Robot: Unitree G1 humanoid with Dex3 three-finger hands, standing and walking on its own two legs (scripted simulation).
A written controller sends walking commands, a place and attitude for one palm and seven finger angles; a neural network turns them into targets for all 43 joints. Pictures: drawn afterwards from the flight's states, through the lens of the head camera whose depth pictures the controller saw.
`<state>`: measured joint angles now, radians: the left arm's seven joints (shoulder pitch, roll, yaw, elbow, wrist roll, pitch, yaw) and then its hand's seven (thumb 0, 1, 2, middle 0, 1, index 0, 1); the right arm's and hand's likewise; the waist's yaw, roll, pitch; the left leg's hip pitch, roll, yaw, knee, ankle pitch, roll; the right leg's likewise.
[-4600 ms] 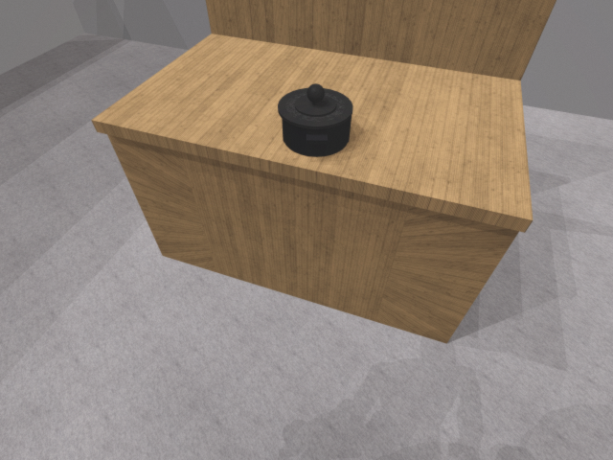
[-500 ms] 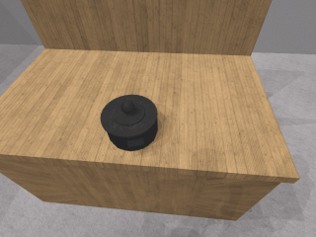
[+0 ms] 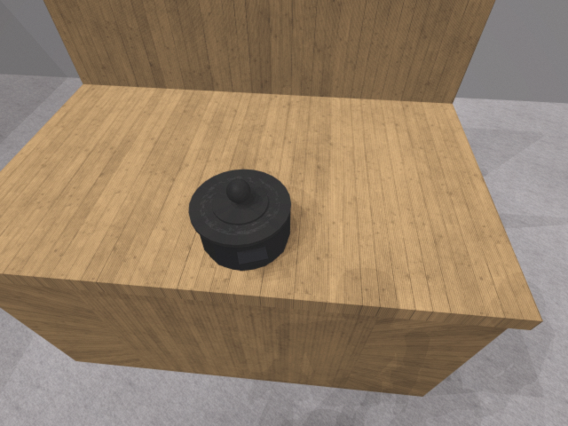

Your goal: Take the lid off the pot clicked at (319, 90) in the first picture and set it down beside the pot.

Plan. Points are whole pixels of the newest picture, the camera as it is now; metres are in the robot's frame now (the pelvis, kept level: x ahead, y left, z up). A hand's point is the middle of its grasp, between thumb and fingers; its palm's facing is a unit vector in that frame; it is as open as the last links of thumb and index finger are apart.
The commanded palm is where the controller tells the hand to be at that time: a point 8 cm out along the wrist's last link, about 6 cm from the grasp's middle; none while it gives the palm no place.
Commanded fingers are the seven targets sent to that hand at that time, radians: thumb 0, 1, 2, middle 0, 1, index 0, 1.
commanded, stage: look again from close up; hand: left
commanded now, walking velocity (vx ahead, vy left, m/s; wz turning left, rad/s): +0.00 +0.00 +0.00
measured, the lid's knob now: (238, 190) +0.50 +0.12 +0.02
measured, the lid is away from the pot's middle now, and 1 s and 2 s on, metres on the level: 0.00 0.00 0.00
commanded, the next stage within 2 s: lift the closed hand beside the body in 0.34 s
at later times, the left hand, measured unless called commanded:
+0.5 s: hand out of the picture +0.00 +0.18 -0.16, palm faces +0.05 -0.98 -0.21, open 7.3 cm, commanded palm +0.08 +0.23 -0.07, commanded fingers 0.00 0.90 0.90 -0.38 -0.49 -0.38 -0.49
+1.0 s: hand out of the picture +0.09 +0.21 -0.07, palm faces +0.26 -0.93 -0.25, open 3.2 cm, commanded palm +0.05 +0.26 -0.04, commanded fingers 0.00 0.90 0.90 -1.30 -1.50 -1.30 -1.50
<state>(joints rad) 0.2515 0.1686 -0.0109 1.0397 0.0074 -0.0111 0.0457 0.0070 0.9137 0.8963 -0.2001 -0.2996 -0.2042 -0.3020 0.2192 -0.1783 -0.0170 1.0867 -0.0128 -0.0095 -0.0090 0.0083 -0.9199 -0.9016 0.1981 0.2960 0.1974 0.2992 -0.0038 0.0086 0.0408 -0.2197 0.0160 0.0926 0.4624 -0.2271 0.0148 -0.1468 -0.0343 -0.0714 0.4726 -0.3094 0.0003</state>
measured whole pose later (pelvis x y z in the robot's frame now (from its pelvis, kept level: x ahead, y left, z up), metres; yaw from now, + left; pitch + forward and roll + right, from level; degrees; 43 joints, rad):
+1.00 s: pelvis -0.02 +0.00 +0.00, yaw +2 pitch -2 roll -1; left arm 0.52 0.20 0.06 0.19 -0.02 -0.03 0.08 0.02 0.90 0.90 -1.05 -1.23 -1.05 -1.23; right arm 0.14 -0.22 0.02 0.52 0.03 -0.12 -0.06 0.01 -0.91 -0.90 0.20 0.30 0.20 0.30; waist 0.06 0.00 0.02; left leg -0.27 0.02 0.05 0.51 -0.21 0.02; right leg -0.17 -0.03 -0.12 0.49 -0.29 0.00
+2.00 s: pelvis +0.02 +0.00 +0.00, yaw +1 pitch -2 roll +0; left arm 0.61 0.30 0.20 -0.35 -0.04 -0.06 0.07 0.02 0.89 0.90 -1.30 -1.50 -1.30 -1.50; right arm 0.19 -0.20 0.02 0.57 0.01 -0.08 -0.06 0.02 -0.90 -0.90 0.20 0.30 0.20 0.30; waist 0.06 0.05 0.03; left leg -0.15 0.02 0.07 0.43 -0.24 0.01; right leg -0.04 -0.03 -0.09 0.38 -0.30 0.00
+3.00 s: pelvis -0.03 +0.02 +0.00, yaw +1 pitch -1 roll -1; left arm 0.03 0.64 0.01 -0.11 0.78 -0.02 -0.23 0.00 -0.19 1.28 -0.85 -0.17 -0.85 -0.17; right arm 0.12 -0.27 0.01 0.56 0.05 0.14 0.03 0.02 -0.91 -0.90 0.20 0.30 0.20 0.30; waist 0.05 0.12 0.04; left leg -0.25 -0.02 0.08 0.40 -0.15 0.05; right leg -0.16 -0.06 -0.09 0.39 -0.22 0.03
